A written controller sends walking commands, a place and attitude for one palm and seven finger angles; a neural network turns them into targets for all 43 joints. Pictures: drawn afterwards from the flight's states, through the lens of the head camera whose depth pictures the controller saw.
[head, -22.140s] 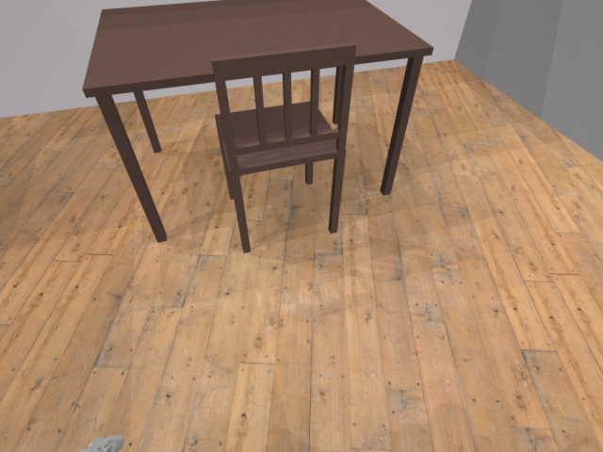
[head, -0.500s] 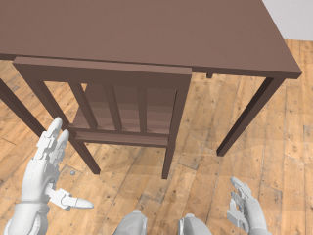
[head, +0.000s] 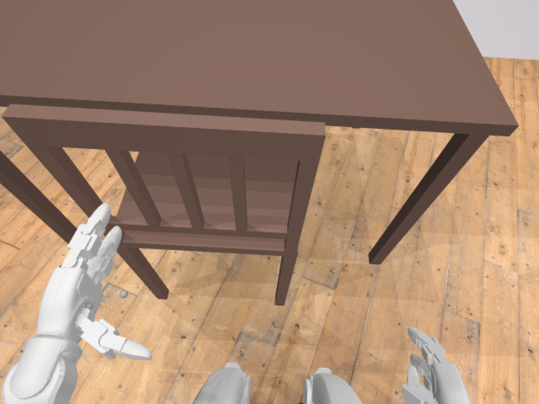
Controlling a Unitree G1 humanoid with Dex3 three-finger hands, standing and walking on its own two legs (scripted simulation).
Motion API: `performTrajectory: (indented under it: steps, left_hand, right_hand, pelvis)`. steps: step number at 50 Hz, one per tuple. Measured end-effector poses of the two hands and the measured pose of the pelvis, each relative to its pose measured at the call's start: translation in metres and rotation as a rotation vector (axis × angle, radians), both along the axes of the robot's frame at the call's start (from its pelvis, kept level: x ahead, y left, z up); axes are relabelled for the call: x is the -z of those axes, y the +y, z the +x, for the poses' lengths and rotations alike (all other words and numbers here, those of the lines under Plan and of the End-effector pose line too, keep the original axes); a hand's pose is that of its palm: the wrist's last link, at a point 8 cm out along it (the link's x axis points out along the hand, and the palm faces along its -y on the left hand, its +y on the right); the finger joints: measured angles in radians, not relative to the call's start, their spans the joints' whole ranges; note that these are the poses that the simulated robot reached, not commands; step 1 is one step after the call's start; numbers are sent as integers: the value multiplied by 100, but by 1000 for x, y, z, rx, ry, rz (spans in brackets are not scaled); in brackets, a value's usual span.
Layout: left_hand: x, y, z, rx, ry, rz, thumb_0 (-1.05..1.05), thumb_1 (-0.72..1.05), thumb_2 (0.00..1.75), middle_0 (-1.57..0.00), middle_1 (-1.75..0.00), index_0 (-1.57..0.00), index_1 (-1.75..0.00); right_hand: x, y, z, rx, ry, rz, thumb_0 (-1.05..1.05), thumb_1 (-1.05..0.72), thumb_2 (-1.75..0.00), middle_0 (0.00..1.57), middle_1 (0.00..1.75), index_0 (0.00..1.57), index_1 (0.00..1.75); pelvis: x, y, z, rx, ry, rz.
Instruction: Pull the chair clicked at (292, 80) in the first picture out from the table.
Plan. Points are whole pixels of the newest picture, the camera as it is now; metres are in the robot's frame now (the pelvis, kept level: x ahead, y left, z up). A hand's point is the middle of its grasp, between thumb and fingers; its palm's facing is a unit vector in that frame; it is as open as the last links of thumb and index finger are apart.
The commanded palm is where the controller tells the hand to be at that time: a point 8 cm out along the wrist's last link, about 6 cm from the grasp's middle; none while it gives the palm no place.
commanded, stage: raise the hand toward the chair's back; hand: left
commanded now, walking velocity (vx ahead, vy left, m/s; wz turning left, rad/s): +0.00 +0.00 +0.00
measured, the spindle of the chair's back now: (188, 192) +0.46 +0.18 -0.03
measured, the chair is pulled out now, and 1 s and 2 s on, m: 0.00 0.00 0.00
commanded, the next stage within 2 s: aim the fingers beside a spindle in 0.26 s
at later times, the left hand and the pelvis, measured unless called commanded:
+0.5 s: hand (147, 296) +0.25 +0.18 +0.05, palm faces +0.04 -1.00 -0.08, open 16.9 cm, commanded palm +0.22 +0.23 +0.05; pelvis -0.01 -0.03 -0.01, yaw +1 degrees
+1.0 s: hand (158, 277) +0.28 +0.17 +0.03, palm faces +0.01 -1.00 -0.05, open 16.9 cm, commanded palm +0.25 +0.23 +0.03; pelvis -0.01 -0.02 -0.02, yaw +0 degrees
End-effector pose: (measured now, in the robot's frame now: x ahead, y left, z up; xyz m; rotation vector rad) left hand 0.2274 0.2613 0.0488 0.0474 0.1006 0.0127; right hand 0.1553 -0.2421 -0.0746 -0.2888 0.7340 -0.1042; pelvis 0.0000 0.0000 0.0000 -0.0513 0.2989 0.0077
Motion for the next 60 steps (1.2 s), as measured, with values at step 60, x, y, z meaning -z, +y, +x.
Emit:
performTrajectory:
  steps: [60]
  left_hand:
    - [28, -40, 30, 14, -54, -9, -2, -50, 30, -6, -8, -7, -8]
  right_hand:
    - [29, -3, 1, -24, 6, 34, 1, -90, -89, 20, 30, 21, 30]
  pelvis:
    - [20, -9, -11, 8, 37, 17]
